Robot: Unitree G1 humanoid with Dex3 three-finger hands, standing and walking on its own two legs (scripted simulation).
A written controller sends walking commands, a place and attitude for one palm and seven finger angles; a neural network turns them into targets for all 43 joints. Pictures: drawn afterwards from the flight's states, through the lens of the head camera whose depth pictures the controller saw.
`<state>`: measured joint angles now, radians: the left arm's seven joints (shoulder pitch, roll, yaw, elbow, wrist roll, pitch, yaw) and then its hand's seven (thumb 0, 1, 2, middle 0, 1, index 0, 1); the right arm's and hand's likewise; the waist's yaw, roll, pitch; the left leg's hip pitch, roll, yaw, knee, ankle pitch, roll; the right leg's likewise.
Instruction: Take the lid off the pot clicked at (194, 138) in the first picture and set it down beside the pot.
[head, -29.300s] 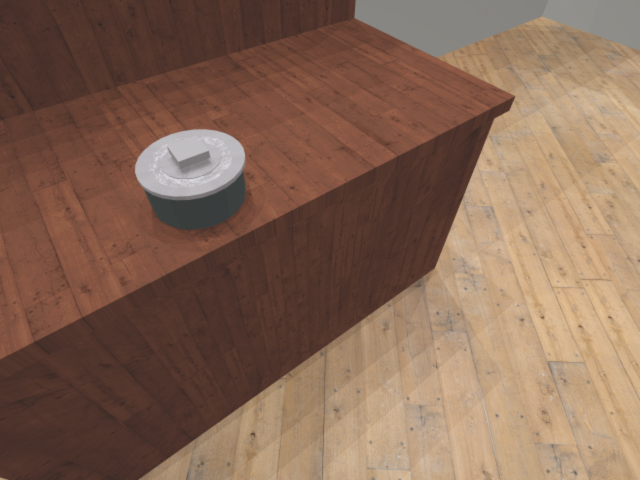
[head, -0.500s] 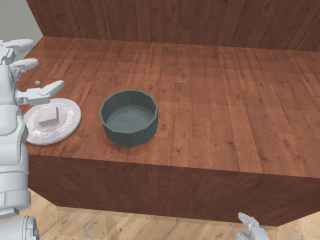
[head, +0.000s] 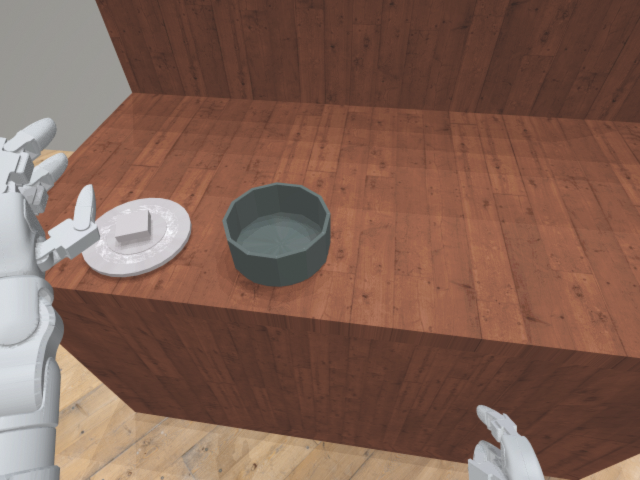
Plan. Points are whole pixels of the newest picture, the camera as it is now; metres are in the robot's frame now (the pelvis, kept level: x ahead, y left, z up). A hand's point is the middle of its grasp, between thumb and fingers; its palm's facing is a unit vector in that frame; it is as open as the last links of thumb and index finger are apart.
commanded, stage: draw the hand back to the body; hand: left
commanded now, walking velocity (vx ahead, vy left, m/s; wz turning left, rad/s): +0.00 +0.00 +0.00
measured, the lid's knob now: (133, 225) +0.47 +0.37 +0.01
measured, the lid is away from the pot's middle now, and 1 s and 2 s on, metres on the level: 0.25 0.25 0.25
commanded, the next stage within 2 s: step back with the hand held close in 0.94 s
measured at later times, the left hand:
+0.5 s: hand (67, 304) +0.21 +0.25 +0.19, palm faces +0.45 -0.84 -0.29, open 7.4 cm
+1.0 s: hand (58, 366) +0.16 +0.24 +0.18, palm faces +0.43 -0.82 -0.37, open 7.4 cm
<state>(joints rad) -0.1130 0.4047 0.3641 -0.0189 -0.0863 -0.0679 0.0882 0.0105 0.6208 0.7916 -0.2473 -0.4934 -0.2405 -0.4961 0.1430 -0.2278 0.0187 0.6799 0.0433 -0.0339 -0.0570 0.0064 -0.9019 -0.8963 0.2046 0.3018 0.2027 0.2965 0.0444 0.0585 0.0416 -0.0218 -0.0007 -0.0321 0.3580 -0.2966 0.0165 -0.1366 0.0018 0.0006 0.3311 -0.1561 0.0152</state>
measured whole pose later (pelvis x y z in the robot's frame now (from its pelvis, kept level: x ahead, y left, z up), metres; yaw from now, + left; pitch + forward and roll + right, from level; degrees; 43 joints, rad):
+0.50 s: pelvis -0.02 -0.01 +0.00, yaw +0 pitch -5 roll -1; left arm 0.23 0.34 0.34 -0.32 -0.09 -0.11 0.10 0.02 0.89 0.90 -0.21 -0.30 -0.20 -0.30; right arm 0.15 -0.22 0.02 0.70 0.02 -0.09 -0.06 0.01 -0.90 -0.90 0.21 0.30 0.20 0.30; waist 0.06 0.06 0.04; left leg -0.01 0.01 -0.03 0.37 -0.28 0.01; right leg -0.12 0.01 0.00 0.34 -0.14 0.01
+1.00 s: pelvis -0.02 -0.01 +0.00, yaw +0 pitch -5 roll -1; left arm 0.49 0.33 0.31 -0.51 -0.07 -0.11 0.11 0.02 0.89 0.90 -0.21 -0.30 -0.21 -0.30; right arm 0.16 -0.20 0.02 0.67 0.01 -0.12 -0.07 0.01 -0.90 -0.90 0.21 0.30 0.20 0.30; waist 0.07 0.07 0.03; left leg -0.01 0.01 -0.03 0.41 -0.31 0.01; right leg -0.12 0.01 0.00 0.36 -0.16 0.01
